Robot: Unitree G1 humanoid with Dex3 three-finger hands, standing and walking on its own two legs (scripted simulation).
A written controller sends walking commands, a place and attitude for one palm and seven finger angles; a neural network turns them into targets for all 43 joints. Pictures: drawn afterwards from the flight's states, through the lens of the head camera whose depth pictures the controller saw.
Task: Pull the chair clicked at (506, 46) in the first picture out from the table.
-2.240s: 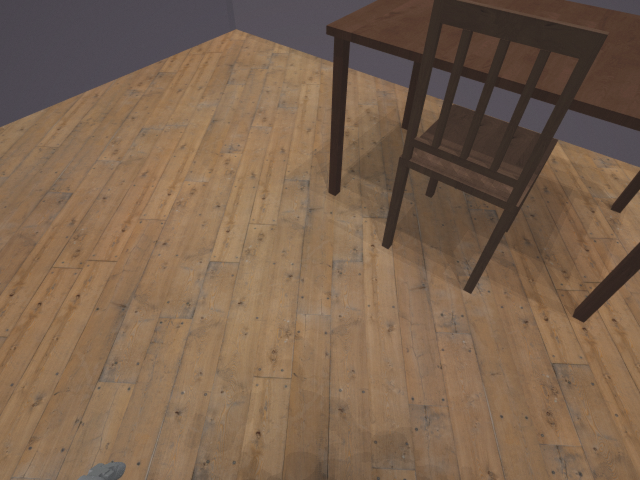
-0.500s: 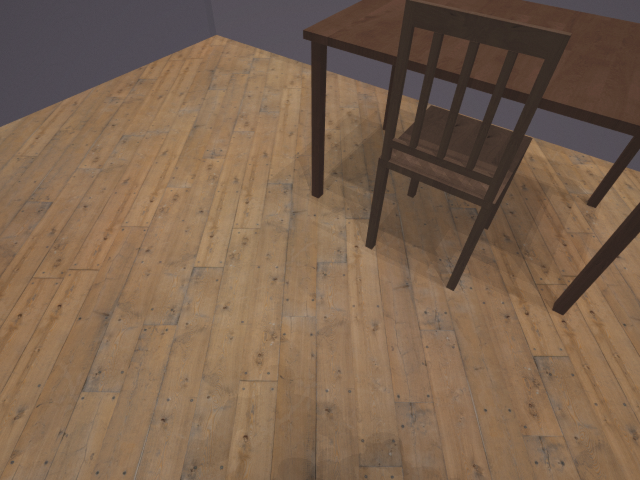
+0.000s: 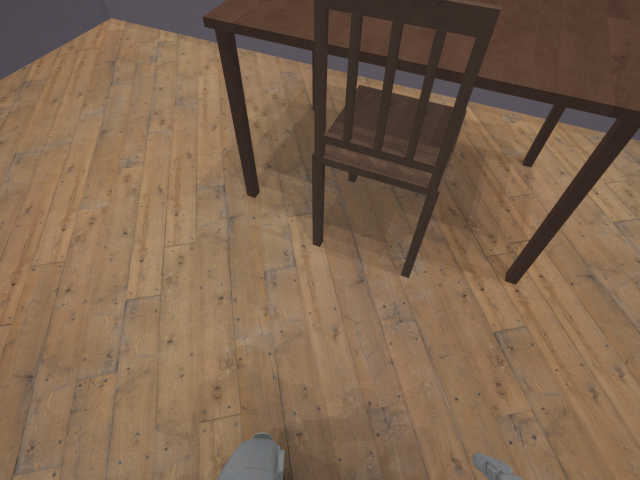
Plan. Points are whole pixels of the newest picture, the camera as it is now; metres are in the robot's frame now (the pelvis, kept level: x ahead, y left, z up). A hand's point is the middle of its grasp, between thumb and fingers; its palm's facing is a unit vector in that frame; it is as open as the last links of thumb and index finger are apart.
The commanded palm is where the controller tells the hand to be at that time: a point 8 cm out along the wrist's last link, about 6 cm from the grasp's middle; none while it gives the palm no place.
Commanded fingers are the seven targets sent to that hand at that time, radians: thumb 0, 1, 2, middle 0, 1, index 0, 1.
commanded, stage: walk to a spot facing it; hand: left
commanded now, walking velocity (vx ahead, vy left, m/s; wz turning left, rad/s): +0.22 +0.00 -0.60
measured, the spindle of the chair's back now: (386, 93) +0.97 -0.05 -0.06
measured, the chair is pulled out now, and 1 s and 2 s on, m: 0.00 0.00 0.00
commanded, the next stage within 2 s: none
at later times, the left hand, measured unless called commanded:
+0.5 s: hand (242, 330) +0.35 +0.18 -0.15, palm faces -0.36 -0.89 -0.28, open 7.4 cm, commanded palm none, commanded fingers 0.00 0.90 0.90 -0.20 -0.30 -0.20 -0.30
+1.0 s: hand (235, 327) +0.37 +0.20 -0.18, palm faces -0.54 -0.83 -0.15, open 7.4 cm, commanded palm none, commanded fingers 0.00 0.90 0.90 -0.20 -0.30 -0.20 -0.30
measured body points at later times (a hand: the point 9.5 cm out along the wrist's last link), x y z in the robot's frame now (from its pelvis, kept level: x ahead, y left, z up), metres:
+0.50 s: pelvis +0.13 +0.04 -0.02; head +0.16 +0.01 +0.43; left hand +0.37 +0.23 -0.13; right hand +0.04 -0.21 -0.17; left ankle +0.14 +0.14 -0.74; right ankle +0.14 -0.08 -0.74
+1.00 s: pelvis +0.19 +0.08 +0.00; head +0.24 +0.10 +0.44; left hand +0.40 +0.25 -0.17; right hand +0.11 -0.16 -0.12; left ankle +0.24 +0.15 -0.74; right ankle +0.10 -0.03 -0.65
